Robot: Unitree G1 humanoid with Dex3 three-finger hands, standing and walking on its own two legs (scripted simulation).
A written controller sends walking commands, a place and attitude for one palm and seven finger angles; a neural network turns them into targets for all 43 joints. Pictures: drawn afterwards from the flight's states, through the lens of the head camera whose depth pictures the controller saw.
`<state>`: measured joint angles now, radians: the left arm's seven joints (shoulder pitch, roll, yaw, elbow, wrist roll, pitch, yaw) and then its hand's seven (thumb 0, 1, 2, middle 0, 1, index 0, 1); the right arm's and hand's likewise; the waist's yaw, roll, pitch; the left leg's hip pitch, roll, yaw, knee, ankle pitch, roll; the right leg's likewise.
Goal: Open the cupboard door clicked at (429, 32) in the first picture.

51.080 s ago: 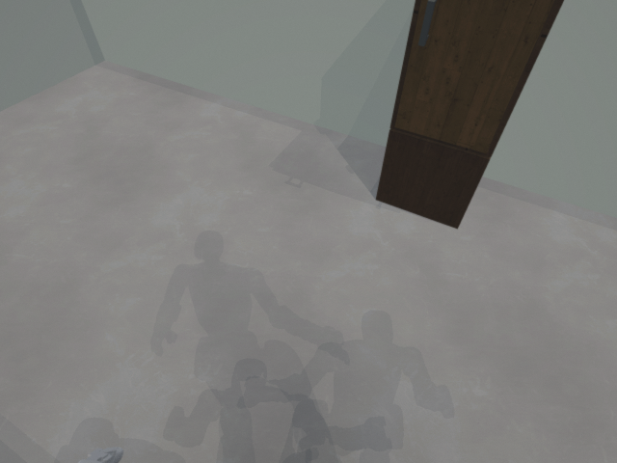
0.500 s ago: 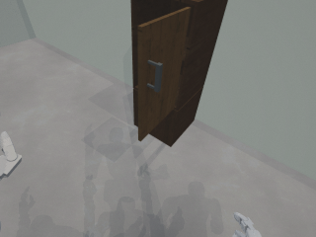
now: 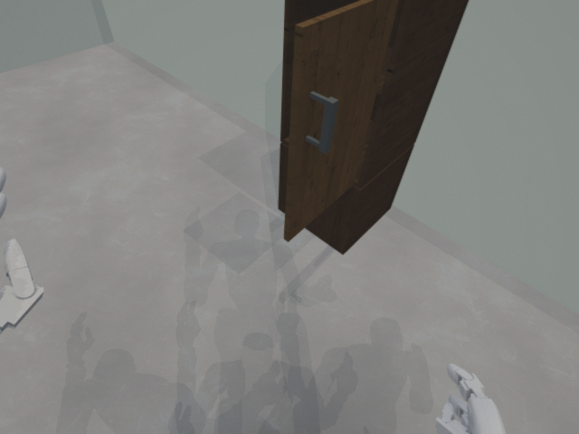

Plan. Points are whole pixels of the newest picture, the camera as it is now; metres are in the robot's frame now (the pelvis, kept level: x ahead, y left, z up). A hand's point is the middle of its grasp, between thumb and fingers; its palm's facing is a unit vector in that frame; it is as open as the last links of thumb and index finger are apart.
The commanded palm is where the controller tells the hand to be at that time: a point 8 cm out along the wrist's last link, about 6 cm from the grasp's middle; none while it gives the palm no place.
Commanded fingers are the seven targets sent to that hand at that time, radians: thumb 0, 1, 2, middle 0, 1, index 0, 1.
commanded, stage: stop stepping back and stand still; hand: left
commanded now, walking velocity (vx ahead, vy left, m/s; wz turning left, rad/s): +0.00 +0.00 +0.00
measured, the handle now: (320, 122) +0.70 -0.03 +0.06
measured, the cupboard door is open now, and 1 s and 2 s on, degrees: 91 91 91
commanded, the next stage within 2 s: let the arm hang, fingers relaxed in 0.48 s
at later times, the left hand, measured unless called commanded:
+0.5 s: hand (39, 272) +0.23 +0.28 +0.17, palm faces +0.39 -0.78 -0.48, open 7.4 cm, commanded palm +0.17 +0.31 +0.19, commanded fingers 0.00 0.90 0.90 -0.20 -0.30 -0.20 -0.30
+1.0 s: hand out of the picture -0.01 +0.20 -0.17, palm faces +0.04 -0.98 -0.19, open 7.0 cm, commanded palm none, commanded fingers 0.00 0.90 0.90 -0.20 -0.30 -0.20 -0.30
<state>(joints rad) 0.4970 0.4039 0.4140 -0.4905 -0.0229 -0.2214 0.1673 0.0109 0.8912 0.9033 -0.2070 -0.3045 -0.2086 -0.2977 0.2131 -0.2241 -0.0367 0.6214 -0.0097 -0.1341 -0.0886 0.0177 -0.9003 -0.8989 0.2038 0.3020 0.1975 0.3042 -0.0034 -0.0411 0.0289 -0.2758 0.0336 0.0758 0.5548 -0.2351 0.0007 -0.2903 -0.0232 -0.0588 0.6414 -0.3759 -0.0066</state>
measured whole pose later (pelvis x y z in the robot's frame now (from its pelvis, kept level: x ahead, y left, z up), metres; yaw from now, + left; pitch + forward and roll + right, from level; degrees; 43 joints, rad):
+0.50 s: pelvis +0.03 +0.02 +0.01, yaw +0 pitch +0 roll -1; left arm 0.57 0.40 0.41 -0.49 -0.05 -0.19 0.15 0.01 0.89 0.90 -0.21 -0.30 -0.21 -0.30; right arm 0.17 -0.19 0.01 0.60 0.01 -0.08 -0.05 0.02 -0.90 -0.90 0.21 0.30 0.20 0.30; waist 0.00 0.00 0.05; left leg -0.23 0.04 0.08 0.47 -0.25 0.01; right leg -0.19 0.00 -0.04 0.43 -0.24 0.00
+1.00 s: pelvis +0.01 +0.02 +0.01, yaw +2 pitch -1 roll -1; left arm 0.31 0.19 0.00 1.07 0.00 0.03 0.02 0.00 0.99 0.90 -0.20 -0.30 -0.20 -0.30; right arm 0.29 -0.19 0.01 1.08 -0.02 0.04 -0.01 0.01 -0.90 -0.90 0.20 0.30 0.20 0.30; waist 0.00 -0.02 0.07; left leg -0.24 0.02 0.05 0.46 -0.20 0.02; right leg -0.20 -0.02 -0.07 0.43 -0.22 0.00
